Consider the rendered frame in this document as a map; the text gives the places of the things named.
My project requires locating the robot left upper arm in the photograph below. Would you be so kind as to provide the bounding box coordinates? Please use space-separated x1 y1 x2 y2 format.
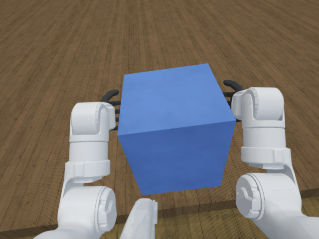
33 186 117 239

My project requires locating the robot left forearm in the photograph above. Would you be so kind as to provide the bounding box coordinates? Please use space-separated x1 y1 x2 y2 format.
57 102 116 224

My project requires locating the right robot hand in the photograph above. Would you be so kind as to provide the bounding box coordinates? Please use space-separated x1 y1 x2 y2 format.
223 80 244 122

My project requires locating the robot right forearm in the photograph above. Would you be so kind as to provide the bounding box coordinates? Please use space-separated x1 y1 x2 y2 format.
231 87 302 201

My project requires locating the left robot hand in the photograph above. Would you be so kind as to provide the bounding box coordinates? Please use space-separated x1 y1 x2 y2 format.
100 90 121 131

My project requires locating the carton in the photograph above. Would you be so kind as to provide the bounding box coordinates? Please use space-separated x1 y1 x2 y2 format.
117 63 236 195

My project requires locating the robot right upper arm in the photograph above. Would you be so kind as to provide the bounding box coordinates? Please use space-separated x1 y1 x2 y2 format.
236 173 319 239

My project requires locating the left robot thigh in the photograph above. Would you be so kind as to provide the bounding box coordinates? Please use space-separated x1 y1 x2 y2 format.
119 198 158 239

